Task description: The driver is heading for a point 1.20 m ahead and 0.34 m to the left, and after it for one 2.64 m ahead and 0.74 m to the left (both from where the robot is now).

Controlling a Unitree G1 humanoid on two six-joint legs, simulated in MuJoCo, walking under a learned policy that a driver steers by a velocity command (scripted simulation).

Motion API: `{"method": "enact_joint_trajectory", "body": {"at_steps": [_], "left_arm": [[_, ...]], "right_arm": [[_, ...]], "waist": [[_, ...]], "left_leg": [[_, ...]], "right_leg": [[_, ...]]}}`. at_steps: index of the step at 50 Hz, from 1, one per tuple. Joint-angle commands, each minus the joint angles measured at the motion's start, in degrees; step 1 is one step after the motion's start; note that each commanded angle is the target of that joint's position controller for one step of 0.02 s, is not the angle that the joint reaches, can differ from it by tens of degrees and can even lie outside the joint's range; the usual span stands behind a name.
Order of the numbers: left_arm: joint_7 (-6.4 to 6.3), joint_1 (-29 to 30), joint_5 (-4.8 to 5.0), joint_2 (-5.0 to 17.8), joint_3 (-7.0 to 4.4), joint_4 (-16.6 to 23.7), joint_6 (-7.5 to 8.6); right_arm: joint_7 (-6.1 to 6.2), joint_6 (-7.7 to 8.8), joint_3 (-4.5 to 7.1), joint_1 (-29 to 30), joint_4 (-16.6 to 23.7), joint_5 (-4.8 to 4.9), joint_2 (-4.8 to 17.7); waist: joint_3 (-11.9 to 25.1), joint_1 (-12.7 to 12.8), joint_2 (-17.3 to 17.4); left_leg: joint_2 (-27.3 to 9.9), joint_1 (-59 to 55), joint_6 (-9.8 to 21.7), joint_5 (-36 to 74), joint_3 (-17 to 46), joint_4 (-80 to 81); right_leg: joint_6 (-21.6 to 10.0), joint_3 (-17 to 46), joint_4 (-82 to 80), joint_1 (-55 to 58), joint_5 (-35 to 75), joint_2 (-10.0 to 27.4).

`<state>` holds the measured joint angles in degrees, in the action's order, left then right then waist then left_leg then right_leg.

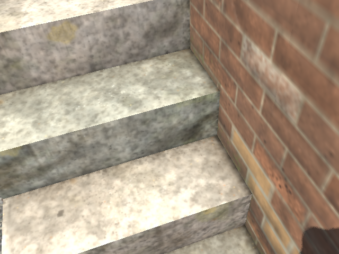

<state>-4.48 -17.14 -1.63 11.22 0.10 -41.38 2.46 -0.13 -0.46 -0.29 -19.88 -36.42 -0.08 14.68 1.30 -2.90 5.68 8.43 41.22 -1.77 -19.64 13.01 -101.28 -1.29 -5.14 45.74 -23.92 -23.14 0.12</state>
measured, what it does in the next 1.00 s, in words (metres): climbs: left foot 0.19 m higher, then right foot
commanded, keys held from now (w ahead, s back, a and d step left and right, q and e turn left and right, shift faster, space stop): w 1.00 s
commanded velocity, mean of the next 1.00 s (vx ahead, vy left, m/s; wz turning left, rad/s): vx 0.30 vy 0.24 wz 0.00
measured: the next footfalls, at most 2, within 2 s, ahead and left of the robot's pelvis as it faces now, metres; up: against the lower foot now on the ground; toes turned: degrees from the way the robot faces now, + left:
left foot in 0.38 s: +0.18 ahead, +0.28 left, +0.19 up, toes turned +4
right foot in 0.90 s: +0.32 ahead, +0.12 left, +0.19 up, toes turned -1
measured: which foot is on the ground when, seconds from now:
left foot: up 0.00-0.36, down 0.38-0.92, up 0.94-1.00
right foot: down 0.00-0.46, up 0.48-0.88, down 0.90-1.00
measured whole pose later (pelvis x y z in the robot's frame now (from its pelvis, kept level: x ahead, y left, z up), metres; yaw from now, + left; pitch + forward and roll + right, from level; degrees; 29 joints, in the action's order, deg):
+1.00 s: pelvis +0.26 +0.17 +0.20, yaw +2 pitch -1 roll -3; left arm -0.8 -22.3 -3.3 13.8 -1.3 -41.3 -0.6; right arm -2.2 5.8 -3.3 -10.7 -33.2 1.2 13.1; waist 4.6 1.9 3.7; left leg 6.9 32.0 -1.4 -18.4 13.5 -95.7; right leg -7.3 -7.2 42.1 -19.9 -22.9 -6.5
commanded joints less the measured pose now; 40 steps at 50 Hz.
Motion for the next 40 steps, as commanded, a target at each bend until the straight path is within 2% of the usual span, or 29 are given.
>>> {"method": "enact_joint_trajectory", "body": {"at_steps": [1,3,5,7,10,11,13,14,17,18,19,20,21,22,23,24,25,26,27,28,29,30,32,34,36,37,38,39,40], "left_arm": [[-1.14,-2.0,-0.56,7.9,-2.43,2.1,0.65],[-1.06,-2.1,-0.89,4.6,-1.52,1.9,1.44],[-1.05,-7.3,-0.51,5.7,-2.08,-0.3,1.87],[-1.27,-11.9,-0.26,6.6,-2.75,-1.8,1.93],[-1.84,-20.7,0.61,7.8,-3.73,-5.5,1.2],[-2.01,-21.0,0.28,6.5,-3.51,-6.3,1.24],[-2.03,-18.4,-0.42,4.9,-3.22,-6.0,0.76],[-2.38,-17.1,-0.13,5.7,-3.39,-5.9,0.57],[-2.32,-12.3,0.04,10.1,-4.54,-4.5,-2.15],[-1.69,-11.3,0.09,9.9,-4.76,-3.5,-3.17],[-1.05,-13.9,2.6,13.3,-6.11,-4.6,-4.73],[-0.35,-17.7,2.19,14.8,-6.51,-6.5,-5.61],[-0.33,-16.0,1.7,15.0,-5.84,-6.2,-6.26],[0.43,-16.2,1.96,15.0,-5.42,-7.1,-5.84],[0.7,-17.7,3.0,13.9,-5.5,-7.3,-4.76],[1.28,-12.3,4.9,16.5,-6.52,-5.0,-3.94],[1.1,-2.1,5.2,15.8,-6.39,0.9,-4.39],[1.26,10.5,3.53,9.4,-4.8,8.6,-4.94],[2.17,17.5,1.98,3.8,-2.88,13.8,-4.01],[3.19,15.8,1.69,0.4,-1.62,14.0,-3.19],[4.06,11.1,0.56,0.1,-1.21,12.1,-2.98],[4.74,7.1,0.3,-0.4,-0.99,10.9,-3.06],[5.83,2.1,0.38,0.9,-0.72,9.9,-3.04],[6.43,0.2,0.79,3.5,-1.11,10.7,-3.01],[5.78,1.9,1.57,5.6,-1.2,12.5,-2.93],[5.19,2.6,1.36,7.4,-1.74,12.1,-3.19],[4.95,3.4,0.85,8.1,-2.14,11.4,-2.87],[4.72,5.4,1.0,8.9,-2.6,11.4,-2.73],[4.77,5.3,1.46,7.7,-2.02,12.4,-2.53]], "right_arm": [[-0.56,0.46,-0.13,6.9,8.1,-1.52,0.3],[-0.8,0.2,-0.12,5.9,7.6,-0.9,-0.8],[-0.13,-0.14,-0.38,5.6,6.3,-0.01,-3.1],[-0.04,-0.51,-0.48,9.2,7.5,0.28,-2.8],[-0.02,-1.84,-0.4,14.6,9.3,0.63,-3.1],[-0.29,-2.15,-0.93,17.9,10.5,0.66,-4.0],[-1.6,-1.42,-1.23,18.4,11.1,1.13,-3.9],[-1.92,-1.09,-1.41,19.2,11.4,1.42,-4.0],[-2.04,-0.33,-4.32,23.6,15.3,1.13,-7.7],[-3.11,0.16,-5.07,25.9,17.3,1.29,-8.2],[-4.17,0.52,-6.61,31.4,18.6,2.17,-9.6],[-3.84,0.37,-5.85,29.9,18.0,1.68,-9.7],[-4.2,1.38,-3.87,25.8,17.5,1.99,-5.3],[-3.51,1.45,-2.38,20.5,15.5,1.83,-3.7],[-2.7,2.12,-1.2,11.3,12.7,1.5,-1.9],[-2.41,1.6,0.17,1.9,10.2,0.32,-0.2],[-1.37,1.38,1.62,-4.7,5.9,-0.04,2.9],[-0.54,2.6,2.25,-4.5,4.4,-0.94,7.7],[0.86,3.97,1.94,-2.9,3.3,-2.7,7.8],[1.56,4.02,1.21,-0.9,1.9,-2.75,3.5],[1.68,3.7,0.24,2.4,1.7,-2.35,-1.1],[1.83,2.89,-0.68,9.3,2.4,-2.08,-4.1],[2.36,2.68,-1.58,13.7,3.4,-1.9,-6.4],[3.03,3.77,-1.53,15.6,5.1,-2.04,-3.7],[3.26,5.15,-0.8,12.6,7.1,-2.1,1.0],[3.33,5.66,-0.61,11.3,8.3,-2.96,2.1],[2.74,6.75,-1.08,10.7,9.4,-4.41,3.0],[2.55,7.29,-1.02,10.0,10.3,-4.65,3.9],[2.66,7.13,-1.35,10.6,10.4,-3.31,4.9]], "waist": [[-3.6,-0.1,-4.5],[-5.4,-1.3,-6.5],[-4.5,0.3,-10.3],[-4.2,1.9,-11.6],[-6.9,5.3,-15.2],[-8.4,5.8,-16.7],[-6.3,4.9,-17.2],[-6.4,4.3,-17.1],[-5.0,3.4,-18.7],[-5.0,2.9,-19.3],[-5.7,5.3,-21.7],[-3.8,5.5,-20.1],[1.1,1.9,-17.0],[5.5,-1.1,-14.7],[10.9,-5.1,-15.2],[10.4,-10.2,-16.1],[8.9,-13.6,-5.3],[5.0,-11.0,7.0],[0.7,-8.4,13.8],[0.2,-4.2,12.0],[0.1,-0.7,9.1],[-0.7,3.0,6.6],[-2.3,6.8,1.8],[-3.3,8.3,-0.8],[-2.7,6.9,-3.2],[-2.4,6.1,-5.9],[-0.7,5.0,-5.0],[-1.2,3.8,-4.5],[-1.0,5.1,-3.6]], "left_leg": [[-3.1,21.9,-3.2,13.3,4.2,-19.8],[-2.5,16.3,-2.3,17.1,2.4,-17.5],[-2.2,18.2,-2.0,15.6,-1.1,-22.4],[-4.7,20.9,-2.2,14.0,-0.8,-18.4],[-5.9,33.1,-2.0,6.0,-1.1,-30.0],[-6.9,36.2,-1.9,3.1,-1.3,-32.9],[-9.8,33.3,-2.3,5.7,-2.8,-27.5],[-12.0,31.4,-3.2,6.1,-5.3,-24.0],[-17.6,22.4,-3.4,4.2,-9.1,-0.5],[-18.3,12.2,-2.1,2.1,-9.0,12.0],[-14.5,-0.7,1.5,-28.2,-14.9,30.1],[-9.1,-11.6,1.2,-26.5,-19.7,31.1],[-8.9,-9.8,4.2,-22.2,-18.0,39.1],[-7.0,-14.4,5.7,-13.7,-19.4,48.1],[-7.1,-21.9,9.0,-15.2,-8.9,44.7],[-8.1,-27.7,10.3,-19.2,-2.9,52.1],[-13.2,-35.6,12.9,-16.8,9.3,65.1],[-16.4,-31.9,12.9,-20.7,20.3,74.0],[-17.9,-24.2,10.3,-13.3,18.5,72.6],[-17.6,-20.8,8.2,-12.8,12.4,68.5],[-17.0,-16.3,7.2,-8.5,7.8,65.5],[-17.1,-9.7,8.1,-5.8,5.5,63.8],[-17.4,-3.0,9.2,-7.9,3.1,63.5],[-18.7,-3.7,11.6,-4.7,6.7,66.1],[-21.4,-11.6,12.6,-1.3,9.6,68.6],[-23.0,-14.7,13.5,0.8,10.5,68.9],[-23.6,-19.3,14.8,1.9,11.5,70.0],[-24.1,-23.2,15.3,3.2,10.7,70.5],[-22.1,-26.2,13.7,6.2,6.8,72.7]], "right_leg": [[-13.0,33.2,-24.1,12.4,3.8,20.6],[-11.8,21.4,-21.5,6.6,14.7,15.3],[-12.1,18.3,-22.3,11.1,25.6,16.0],[-11.4,16.3,-23.7,15.6,25.7,16.7],[-11.8,21.1,-28.7,25.5,18.4,21.8],[-10.7,19.4,-29.2,25.9,19.9,21.8],[-9.2,14.1,-30.0,23.8,18.8,19.6],[-8.9,12.2,-31.8,22.1,17.9,19.7],[-7.7,9.2,-37.8,18.7,17.8,18.9],[-7.6,7.3,-42.0,13.7,17.9,19.4],[-8.3,3.9,-47.8,8.6,21.3,19.8],[-10.5,4.1,-47.5,9.1,42.0,21.5],[-9.1,0.2,-36.9,21.0,61.3,19.0],[-7.7,1.1,-27.0,25.4,81.1,18.1],[-8.3,1.5,-20.8,18.1,80.4,16.2],[-8.6,2.8,-16.0,12.2,65.4,15.8],[-7.2,3.5,-2.1,-4.0,26.0,10.9],[-7.7,9.6,17.2,-15.7,5.3,5.3],[-7.9,19.5,31.2,-20.0,1.7,0.7],[-7.6,19.6,40.4,-22.7,-0.2,-1.8],[-5.7,15.3,50.1,-22.0,1.5,-3.8],[-3.5,11.4,61.6,-21.5,3.3,-5.9],[-0.8,9.5,72.9,-20.3,6.8,-7.3],[1.6,9.8,76.8,-21.9,8.3,-8.0],[2.3,12.9,68.5,-25.0,8.8,-6.2],[2.4,12.7,66.5,-25.6,11.0,-6.7],[2.4,11.2,64.3,-26.9,12.5,-7.3],[2.8,10.8,61.8,-28.8,12.5,-7.5],[2.6,8.5,43.5,-25.4,10.1,-5.1]]}}
Over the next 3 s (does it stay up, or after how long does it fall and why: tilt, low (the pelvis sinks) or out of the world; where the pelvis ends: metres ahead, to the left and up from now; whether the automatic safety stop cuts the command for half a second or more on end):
stays up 1.13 0.35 0.90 its command is cut before an obstacle from the start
